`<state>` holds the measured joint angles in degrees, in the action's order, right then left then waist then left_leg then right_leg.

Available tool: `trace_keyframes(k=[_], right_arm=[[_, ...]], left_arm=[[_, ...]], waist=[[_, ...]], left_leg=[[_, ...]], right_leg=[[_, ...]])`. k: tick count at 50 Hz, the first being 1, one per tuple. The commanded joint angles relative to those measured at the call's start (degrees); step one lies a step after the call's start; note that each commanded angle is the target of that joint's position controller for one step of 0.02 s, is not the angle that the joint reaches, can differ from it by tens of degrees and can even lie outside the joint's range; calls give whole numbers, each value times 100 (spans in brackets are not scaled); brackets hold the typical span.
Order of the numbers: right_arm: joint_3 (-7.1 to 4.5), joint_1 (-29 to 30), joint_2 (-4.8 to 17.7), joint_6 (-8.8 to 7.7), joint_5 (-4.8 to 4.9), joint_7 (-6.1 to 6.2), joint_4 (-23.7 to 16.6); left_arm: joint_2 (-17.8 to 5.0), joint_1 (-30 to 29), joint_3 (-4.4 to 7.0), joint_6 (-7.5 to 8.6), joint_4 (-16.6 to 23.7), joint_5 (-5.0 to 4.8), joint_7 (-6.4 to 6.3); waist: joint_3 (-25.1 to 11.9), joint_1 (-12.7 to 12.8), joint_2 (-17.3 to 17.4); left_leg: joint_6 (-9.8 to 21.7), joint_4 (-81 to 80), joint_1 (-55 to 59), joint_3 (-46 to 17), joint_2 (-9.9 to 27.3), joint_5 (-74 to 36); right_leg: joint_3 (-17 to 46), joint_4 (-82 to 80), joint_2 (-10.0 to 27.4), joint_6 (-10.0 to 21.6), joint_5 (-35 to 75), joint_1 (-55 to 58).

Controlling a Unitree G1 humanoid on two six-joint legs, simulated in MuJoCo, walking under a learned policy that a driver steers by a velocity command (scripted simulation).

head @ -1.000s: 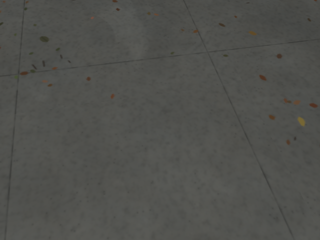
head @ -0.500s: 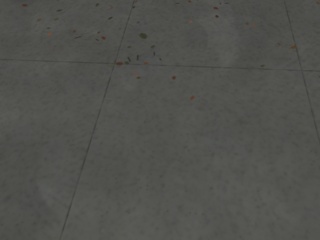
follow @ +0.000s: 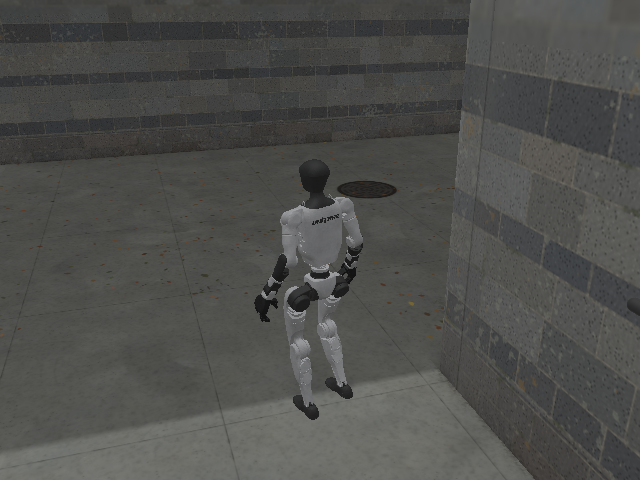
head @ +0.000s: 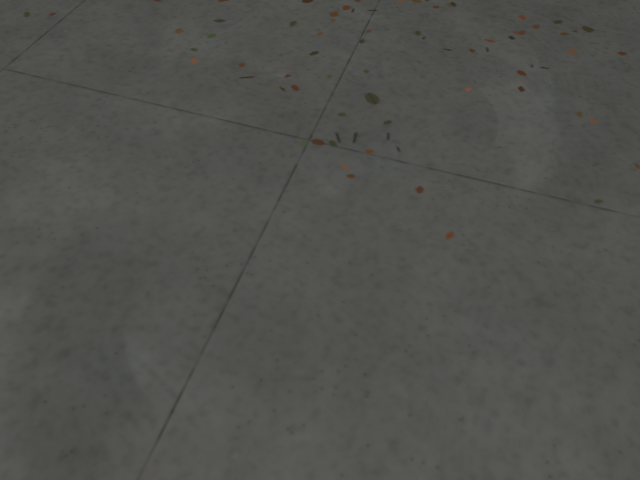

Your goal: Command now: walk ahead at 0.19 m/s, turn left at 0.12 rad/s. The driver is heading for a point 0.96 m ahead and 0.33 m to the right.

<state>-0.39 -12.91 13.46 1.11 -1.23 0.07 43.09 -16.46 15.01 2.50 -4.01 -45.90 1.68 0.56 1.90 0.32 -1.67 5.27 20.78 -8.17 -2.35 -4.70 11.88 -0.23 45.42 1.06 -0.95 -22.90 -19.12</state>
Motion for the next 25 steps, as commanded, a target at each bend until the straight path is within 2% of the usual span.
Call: trace_keyframes(k=[1, 5, 6, 8, 9, 10, 11, 12, 13, 14, 16, 20, 23, 25], right_arm=[[-308, -536, 1077, -59, -34, 10, 10], [-345, -547, 1113, -210, -14, -5, 171], [-353, -460, 1113, -230, 5, -18, 186], [-353, -163, 1062, -234, 83, -39, 175], [-295, -62, 842, -271, 64, -39, 137], [-157, 179, 353, -326, 30, -60, -54], [-189, 351, 537, -358, -28, -57, -198], [-292, 343, 912, -360, -137, -77, -149], [-302, 68, 887, -372, -99, -158, 15], [-299, -137, 871, -373, -62, -212, 153], [-279, -82, 791, -346, -124, -275, 245], [-209, 582, 598, -299, -129, -294, 31], [-118, 1227, 442, -296, -98, -312, -190], [-72, 1555, 390, -305, -67, -319, -296]], left_arm=[[-496, -538, 99, 219, 468, 31, 27], [-360, -496, 47, 433, 408, 0, 29], [-331, -378, 39, 471, 358, -18, 21], [-203, 260, 19, 547, 77, -21, -24], [-348, 745, 59, 611, -102, -5, -80], [-775, 1399, 128, 677, -187, 59, -144], [-1359, 1476, 286, 687, -252, -21, -125], [-1073, 1204, 242, 687, -250, -36, -100], [-777, 788, 156, 719, -145, -72, -59], [-616, 545, 115, 751, -89, -69, -27], [-485, 566, 69, 847, -153, -78, -21], [-397, 1078, 37, 915, -500, -135, 15], [-378, 1241, 12, 912, -668, -116, -1], [-438, 1352, 15, 919, -773, -105, -26]], waist=[[255, -362, 851], [249, -254, 648], [239, -153, 635], [183, 268, 468], [41, 475, 190], [-182, 754, -810], [356, 713, -1169], [742, 449, -363], [745, 169, -247], [665, 18, -251], [468, 9, -283], [432, 116, -246], [525, 236, -321], [575, 307, -373]], left_leg=[[925, -1247, 482, -2020, 1740, 1831], [993, -1201, 252, -2018, 1753, 1676], [948, -1145, -5, -1911, 1682, 1635], [693, -696, -1026, -1494, 1336, 1725], [466, -93, -1916, -1221, 1047, 1815], [157, 1515, -2671, -421, 469, 1913], [39, 2528, -3689, 256, -36, 1937], [43, 3195, -3733, -155, 402, 1516], [13, 3403, -3613, -196, 532, 1048], [-60, 3460, -3462, -131, 640, 728], [-207, 3674, -3334, 108, 747, 195], [-436, 3510, -3560, 466, 834, -311], [-503, 2634, -3323, 680, 772, -648], [-432, 1979, -2991, 757, 698, -836]], right_leg=[[-57, -309, -27, 126, -175, -912], [-91, -912, -67, 362, -186, -415], [-146, -1240, -110, 438, -48, -20], [-349, -2363, -285, 586, 738, 1538], [107, -2530, -16, 641, 562, 2643], [1762, -3371, 1285, 838, -934, 3290], [3524, -4080, 2199, 1393, -2094, 2849], [3352, -4038, 2159, 1552, -2135, 2346], [2902, -4019, 1806, 1422, -1773, 2188], [2376, -4073, 1519, 1261, -1149, 2116], [1585, -4083, 1152, 1157, 344, 2126], [815, -3950, 905, 1190, 2571, 2142], [491, -3893, 769, 1158, 3328, 1986], [416, -3892, 825, 1143, 3580, 1974]])
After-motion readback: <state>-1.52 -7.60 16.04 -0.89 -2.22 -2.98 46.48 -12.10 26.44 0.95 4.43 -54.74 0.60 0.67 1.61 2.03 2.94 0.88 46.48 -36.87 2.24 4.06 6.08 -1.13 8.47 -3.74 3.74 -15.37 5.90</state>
